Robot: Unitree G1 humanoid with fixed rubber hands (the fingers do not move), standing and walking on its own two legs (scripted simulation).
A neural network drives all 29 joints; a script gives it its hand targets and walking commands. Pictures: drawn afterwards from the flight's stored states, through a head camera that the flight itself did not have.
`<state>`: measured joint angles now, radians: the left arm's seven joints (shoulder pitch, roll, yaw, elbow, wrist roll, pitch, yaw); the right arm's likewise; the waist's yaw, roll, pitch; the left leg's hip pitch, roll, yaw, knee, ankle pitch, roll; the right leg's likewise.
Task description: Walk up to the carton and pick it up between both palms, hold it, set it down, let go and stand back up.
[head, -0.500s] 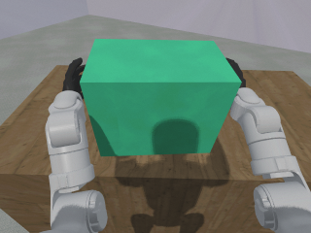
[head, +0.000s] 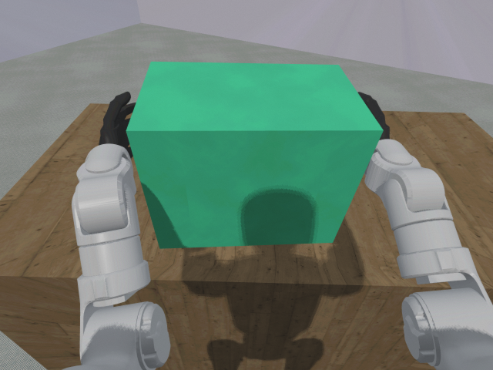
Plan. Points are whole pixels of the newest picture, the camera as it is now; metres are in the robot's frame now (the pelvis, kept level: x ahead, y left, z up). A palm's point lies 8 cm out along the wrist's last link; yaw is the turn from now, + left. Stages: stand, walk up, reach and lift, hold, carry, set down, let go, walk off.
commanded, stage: hold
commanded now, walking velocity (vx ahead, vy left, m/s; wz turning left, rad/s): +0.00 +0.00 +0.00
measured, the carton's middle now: (247, 158) +0.37 +0.00 +0.21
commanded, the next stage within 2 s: set down in 0.34 s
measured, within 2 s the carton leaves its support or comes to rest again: neither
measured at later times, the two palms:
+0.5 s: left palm (115, 146) +0.35 +0.19 +0.25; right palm (373, 142) +0.36 -0.18 +0.24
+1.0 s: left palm (137, 178) +0.37 +0.18 +0.18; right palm (360, 186) +0.36 -0.19 +0.15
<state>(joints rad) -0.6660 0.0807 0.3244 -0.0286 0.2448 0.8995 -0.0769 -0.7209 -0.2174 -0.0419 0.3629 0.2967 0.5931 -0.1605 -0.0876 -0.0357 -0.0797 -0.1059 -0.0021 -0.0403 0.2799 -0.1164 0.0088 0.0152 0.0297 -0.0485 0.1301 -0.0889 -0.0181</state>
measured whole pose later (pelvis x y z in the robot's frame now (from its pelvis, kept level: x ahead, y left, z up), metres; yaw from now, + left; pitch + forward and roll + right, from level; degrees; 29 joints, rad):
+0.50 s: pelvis +0.00 +0.00 +0.00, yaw +0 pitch -4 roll -1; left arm -0.66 0.08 0.33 -0.05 0.25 0.87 -0.08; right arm -0.71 -0.21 -0.05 0.34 0.28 0.57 -0.16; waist -0.09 -0.04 -0.07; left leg -0.09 0.00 -0.04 0.28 -0.12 0.01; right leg 0.02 0.03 -0.05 0.13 -0.09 -0.02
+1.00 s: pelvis +0.02 -0.01 +0.00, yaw +0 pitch -6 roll -1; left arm -0.48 0.07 0.24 0.01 0.22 0.53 -0.07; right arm -0.45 -0.14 -0.03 0.38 0.14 0.14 -0.15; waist -0.04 -0.07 0.06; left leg -0.01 0.01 -0.04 0.26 -0.14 -0.01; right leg 0.10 0.04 -0.06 0.13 -0.12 -0.03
